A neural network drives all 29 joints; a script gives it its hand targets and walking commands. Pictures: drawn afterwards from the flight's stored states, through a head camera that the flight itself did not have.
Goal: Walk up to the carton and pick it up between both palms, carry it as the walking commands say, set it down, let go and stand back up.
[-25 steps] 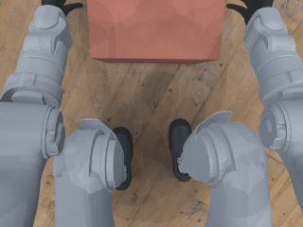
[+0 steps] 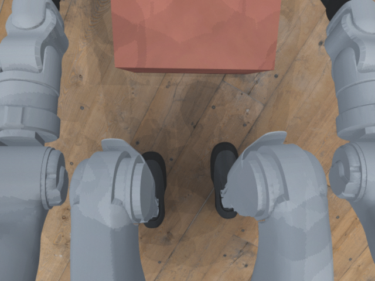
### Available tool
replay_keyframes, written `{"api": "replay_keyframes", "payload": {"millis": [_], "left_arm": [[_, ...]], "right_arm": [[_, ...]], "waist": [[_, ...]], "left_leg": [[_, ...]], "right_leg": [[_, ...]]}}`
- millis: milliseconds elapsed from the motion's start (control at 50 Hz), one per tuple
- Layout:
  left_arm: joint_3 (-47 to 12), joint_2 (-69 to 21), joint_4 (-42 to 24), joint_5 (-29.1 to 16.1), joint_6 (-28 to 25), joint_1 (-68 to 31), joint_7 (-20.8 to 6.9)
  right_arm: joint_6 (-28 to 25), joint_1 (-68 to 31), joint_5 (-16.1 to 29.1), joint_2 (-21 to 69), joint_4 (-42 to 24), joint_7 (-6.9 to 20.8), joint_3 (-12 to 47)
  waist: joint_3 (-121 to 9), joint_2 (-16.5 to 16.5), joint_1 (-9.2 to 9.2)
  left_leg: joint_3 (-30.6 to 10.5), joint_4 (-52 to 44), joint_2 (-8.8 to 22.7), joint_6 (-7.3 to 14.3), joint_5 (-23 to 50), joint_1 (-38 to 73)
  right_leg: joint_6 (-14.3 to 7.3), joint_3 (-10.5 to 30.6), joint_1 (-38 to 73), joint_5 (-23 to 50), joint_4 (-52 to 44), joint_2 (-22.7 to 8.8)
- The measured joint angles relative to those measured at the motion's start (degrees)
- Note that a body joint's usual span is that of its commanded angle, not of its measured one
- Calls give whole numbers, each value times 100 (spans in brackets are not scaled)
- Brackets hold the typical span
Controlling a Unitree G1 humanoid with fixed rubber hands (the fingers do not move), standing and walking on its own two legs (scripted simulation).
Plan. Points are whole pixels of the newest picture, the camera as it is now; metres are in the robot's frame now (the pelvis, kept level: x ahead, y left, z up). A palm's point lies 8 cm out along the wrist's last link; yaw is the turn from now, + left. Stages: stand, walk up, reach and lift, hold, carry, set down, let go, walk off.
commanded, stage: set down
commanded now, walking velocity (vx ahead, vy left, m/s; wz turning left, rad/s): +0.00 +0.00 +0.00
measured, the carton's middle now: (194, 2) +0.56 -0.03 -0.26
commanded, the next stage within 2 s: let go in 1.24 s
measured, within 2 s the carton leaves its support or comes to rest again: neither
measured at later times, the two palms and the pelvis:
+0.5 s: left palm out of the picture +0.55 +0.19 +0.01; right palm out of the picture +0.52 -0.26 +0.01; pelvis -0.02 +0.00 +0.12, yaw +0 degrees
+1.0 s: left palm out of the picture +0.55 +0.20 +0.15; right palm out of the picture +0.52 -0.27 +0.15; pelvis -0.01 +0.00 +0.25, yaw +0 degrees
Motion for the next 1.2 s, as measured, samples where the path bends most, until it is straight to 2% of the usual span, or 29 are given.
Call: {"api": "replay_keyframes", "payload": {"millis": [120, 180, 280, 420, 500, 680, 740, 1020, 1100, 1200], "left_arm": [[391, -99, -663, 136, 442, 144, 20], [488, -25, -588, 206, 595, 23, -2], [568, -12, -646, 317, 744, -60, -64], [660, 25, -1234, 286, 1110, 25, -86], [702, 91, -1098, 423, 1288, -118, -152], [666, 272, -1496, 295, 1459, 39, -290], [662, 245, -1595, 318, 1559, 108, -292], [827, 98, -1557, 478, 1522, 427, -378], [823, 76, -1691, 418, 1514, 575, -433], [905, 18, -1087, 614, 1364, 550, -560]], "right_arm": [[488, 232, -170, 46, -827, -30, -243], [654, 133, -334, 6, -868, -19, -328], [793, -7, -277, -142, -769, 104, -351], [1203, 161, -166, -139, -1506, 109, -373], [1381, -12, -200, -164, -1320, 138, -338], [1576, 86, -361, -177, -1800, 133, -407], [1678, 218, -261, -235, -1905, 180, -354], [1645, 497, -317, -216, -1849, 270, -301], [1649, 589, -372, -154, -2044, 239, -312], [1509, 532, -558, -59, -1379, 299, -273]], "waist": [[-6, 33, 16], [-13, 7, -33], [-16, 17, -17], [-6, -24, -38], [-14, -33, -34], [-8, 39, -72], [-6, 3, -50], [-14, -20, -53], [-13, 25, -67], [-209, 2, -72]], "left_leg": [[-36, -481, -24, -15, 3, 513], [-57, -753, -54, -34, 57, 749], [-82, -1266, -55, -51, 180, 1090], [-119, -1937, -69, -80, 370, 1558], [-145, -2374, -77, -109, 495, 1852], [-225, -3325, -166, -145, 753, 2518], [-234, -3640, -152, -153, 809, 2816], [-299, -5158, -181, -200, 1172, 4221], [-356, -5615, -202, -217, 1321, 4618], [-393, -6125, -199, -233, 1490, 4971]], "right_leg": [[51, 49, 516, -4, -478, 72], [69, 69, 766, 26, -739, 80], [109, 119, 1106, 151, -1253, 140], [139, 174, 1573, 332, -1915, 201], [146, 201, 1867, 450, -2345, 226], [170, 240, 2571, 641, -3265, 211], [178, 271, 2858, 705, -3579, 248], [187, 379, 4244, 1037, -5040, 294], [181, 373, 4655, 1165, -5494, 288], [176, 387, 5009, 1330, -5999, 299]]}}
